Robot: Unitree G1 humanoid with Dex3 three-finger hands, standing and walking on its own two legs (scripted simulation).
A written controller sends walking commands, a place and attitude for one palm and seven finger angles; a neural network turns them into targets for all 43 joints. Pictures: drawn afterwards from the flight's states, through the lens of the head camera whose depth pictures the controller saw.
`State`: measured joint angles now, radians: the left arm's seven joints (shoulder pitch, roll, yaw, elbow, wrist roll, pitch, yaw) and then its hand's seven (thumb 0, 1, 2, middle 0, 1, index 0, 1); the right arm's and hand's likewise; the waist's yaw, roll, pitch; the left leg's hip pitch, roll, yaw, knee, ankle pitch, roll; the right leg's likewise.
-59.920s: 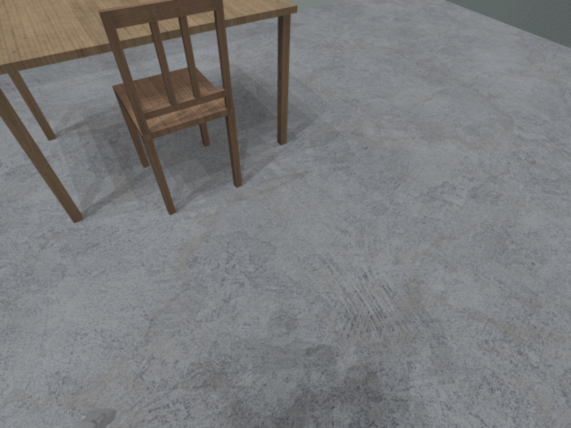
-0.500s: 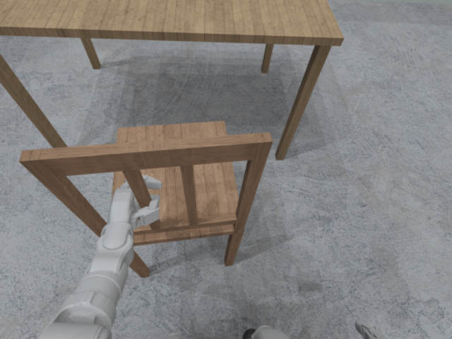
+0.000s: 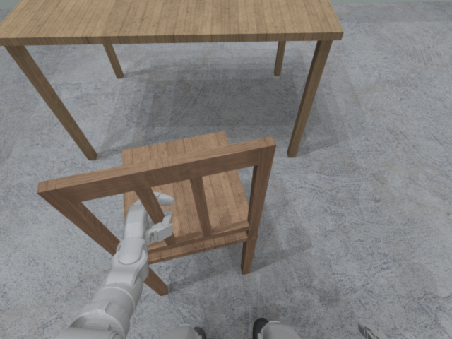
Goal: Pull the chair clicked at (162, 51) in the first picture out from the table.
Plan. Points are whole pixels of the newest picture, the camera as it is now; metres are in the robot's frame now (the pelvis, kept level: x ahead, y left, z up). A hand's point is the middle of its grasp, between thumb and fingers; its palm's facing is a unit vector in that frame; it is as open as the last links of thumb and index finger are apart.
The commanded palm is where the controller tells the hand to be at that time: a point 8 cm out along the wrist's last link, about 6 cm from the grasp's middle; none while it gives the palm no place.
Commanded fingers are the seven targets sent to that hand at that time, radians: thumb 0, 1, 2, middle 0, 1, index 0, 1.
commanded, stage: step backward, pulling the chair out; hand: left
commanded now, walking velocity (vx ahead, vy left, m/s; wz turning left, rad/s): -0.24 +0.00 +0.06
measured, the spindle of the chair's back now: (158, 218) +0.36 +0.15 -0.08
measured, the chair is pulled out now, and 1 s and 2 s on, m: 0.49 0.50 0.50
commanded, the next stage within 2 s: stop walking, hand still on the chair in 1.78 s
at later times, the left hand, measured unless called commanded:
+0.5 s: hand (165, 233) +0.32 +0.13 -0.06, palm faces +0.07 -0.99 -0.15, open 5.4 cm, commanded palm +0.30 +0.19 -0.06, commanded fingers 0.00 0.90 0.90 -0.50 -1.45 -0.50 -1.45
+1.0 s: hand (165, 233) +0.32 +0.13 -0.06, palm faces +0.05 -0.99 -0.14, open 5.4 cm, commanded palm +0.31 +0.18 -0.06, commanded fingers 0.00 0.90 0.90 -0.50 -1.45 -0.50 -1.45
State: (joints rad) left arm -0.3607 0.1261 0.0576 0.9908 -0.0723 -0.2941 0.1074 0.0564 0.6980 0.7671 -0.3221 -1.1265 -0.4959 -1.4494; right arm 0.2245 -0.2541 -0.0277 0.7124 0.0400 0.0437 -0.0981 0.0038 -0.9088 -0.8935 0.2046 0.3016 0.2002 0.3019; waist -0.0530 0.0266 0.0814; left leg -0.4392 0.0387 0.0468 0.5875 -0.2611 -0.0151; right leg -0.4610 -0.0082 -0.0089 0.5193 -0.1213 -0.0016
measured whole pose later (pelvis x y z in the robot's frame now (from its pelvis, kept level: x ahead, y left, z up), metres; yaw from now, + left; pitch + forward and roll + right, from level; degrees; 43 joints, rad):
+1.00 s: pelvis -0.02 +0.00 +0.00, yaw +2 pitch +1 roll +1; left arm -0.43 0.12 0.02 1.02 -0.04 -0.24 0.09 0.06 0.67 0.79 -0.29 -1.18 -0.50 -1.45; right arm 0.22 -0.27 0.00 0.73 0.03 0.01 -0.11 0.00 -0.91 -0.89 0.20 0.30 0.20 0.30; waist -0.03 0.00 0.12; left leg -0.35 0.02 0.02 0.60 -0.24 -0.01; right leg -0.44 -0.05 -0.05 0.55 -0.13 0.00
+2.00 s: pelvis -0.02 -0.01 +0.00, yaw +3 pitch +1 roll +1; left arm -0.39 0.14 0.06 0.90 -0.03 -0.19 0.09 0.06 0.65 0.81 -0.32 -1.20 -0.50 -1.45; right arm 0.19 -0.26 0.00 0.72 0.04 0.01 -0.10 0.00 -0.91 -0.89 0.20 0.30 0.20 0.30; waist -0.05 0.00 0.15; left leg -0.30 0.01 -0.02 0.66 -0.43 -0.01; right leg -0.44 -0.05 -0.06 0.54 -0.12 -0.02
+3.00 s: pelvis +0.02 +0.01 +0.00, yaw +1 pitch +4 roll +0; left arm -0.10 0.14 0.01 0.64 -0.07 -0.12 0.09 0.06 0.61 0.75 -0.29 -1.27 -0.50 -1.45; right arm 0.24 -0.22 0.00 0.67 0.05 0.00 -0.05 0.01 -0.91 -0.89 0.20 0.30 0.20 0.30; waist -0.06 -0.02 0.02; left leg -0.23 0.03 0.02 0.54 -0.38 -0.02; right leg -0.44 -0.04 -0.04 0.54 -0.17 0.01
